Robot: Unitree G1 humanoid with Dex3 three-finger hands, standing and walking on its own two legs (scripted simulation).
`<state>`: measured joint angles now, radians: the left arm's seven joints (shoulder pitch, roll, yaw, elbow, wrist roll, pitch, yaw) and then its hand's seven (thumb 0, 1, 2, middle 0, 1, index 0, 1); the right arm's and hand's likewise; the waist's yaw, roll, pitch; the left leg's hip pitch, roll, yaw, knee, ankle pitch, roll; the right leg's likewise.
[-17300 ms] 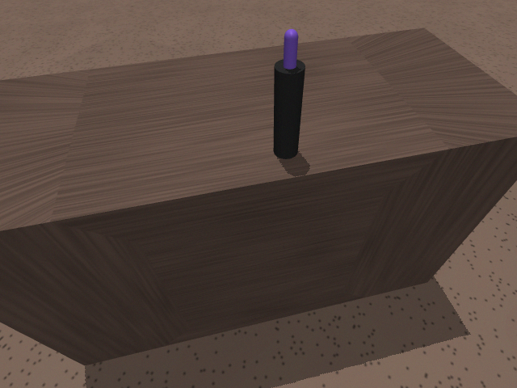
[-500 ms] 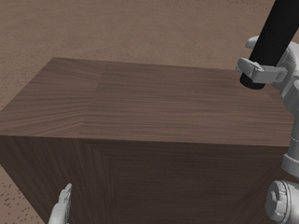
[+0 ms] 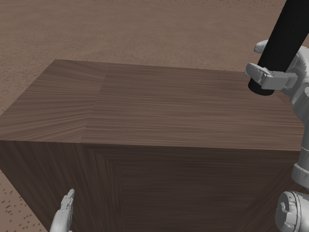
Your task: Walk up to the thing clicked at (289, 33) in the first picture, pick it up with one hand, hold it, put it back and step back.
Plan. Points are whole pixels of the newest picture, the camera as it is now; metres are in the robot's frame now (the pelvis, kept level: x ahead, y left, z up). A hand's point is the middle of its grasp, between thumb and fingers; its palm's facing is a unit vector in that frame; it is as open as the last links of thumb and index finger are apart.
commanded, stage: hold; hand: right
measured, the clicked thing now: (291, 28) +0.33 -0.18 +0.40
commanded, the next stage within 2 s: crouch in 0.66 s
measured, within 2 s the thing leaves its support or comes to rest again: neither
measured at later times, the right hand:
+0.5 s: hand (261, 68) +0.34 -0.16 +0.33, palm faces +0.11 +0.99 -0.04, open 7.2 cm
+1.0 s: hand (260, 73) +0.35 -0.17 +0.31, palm faces +0.12 +0.99 -0.02, open 7.2 cm
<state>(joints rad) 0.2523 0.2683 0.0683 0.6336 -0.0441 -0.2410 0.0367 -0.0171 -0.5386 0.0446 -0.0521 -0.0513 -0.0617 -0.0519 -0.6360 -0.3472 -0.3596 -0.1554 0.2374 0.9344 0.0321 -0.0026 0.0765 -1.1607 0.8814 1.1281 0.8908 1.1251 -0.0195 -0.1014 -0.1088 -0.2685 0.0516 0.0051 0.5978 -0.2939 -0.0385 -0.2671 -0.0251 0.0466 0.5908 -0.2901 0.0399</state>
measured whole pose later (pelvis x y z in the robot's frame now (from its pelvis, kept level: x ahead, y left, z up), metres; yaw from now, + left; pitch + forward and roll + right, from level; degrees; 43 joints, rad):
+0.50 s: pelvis +0.00 +0.00 +0.00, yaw +0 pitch -2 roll +0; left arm 0.25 0.27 0.07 0.64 -0.04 -0.23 0.03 -0.02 -0.54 0.04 -0.05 -0.05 -0.06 -0.05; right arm -0.64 -0.34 -0.35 -0.15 0.24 0.94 0.04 0.00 0.08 -1.17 0.89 1.12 0.90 1.12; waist -0.02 -0.10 -0.11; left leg -0.26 0.05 0.01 0.59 -0.30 -0.04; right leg -0.26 -0.02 0.05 0.59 -0.29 0.04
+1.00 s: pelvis +0.00 +0.00 +0.00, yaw +0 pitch -2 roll +0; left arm 0.24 0.26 0.07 0.64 -0.04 -0.25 0.03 -0.02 -0.52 0.04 -0.05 -0.05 -0.07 -0.05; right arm -0.67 -0.34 -0.35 -0.03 0.23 0.91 0.04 0.00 0.09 -1.18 0.89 1.12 0.90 1.11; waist -0.01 -0.10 -0.10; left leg -0.27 0.05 0.01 0.59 -0.29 -0.04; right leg -0.26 -0.02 0.05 0.58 -0.28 0.04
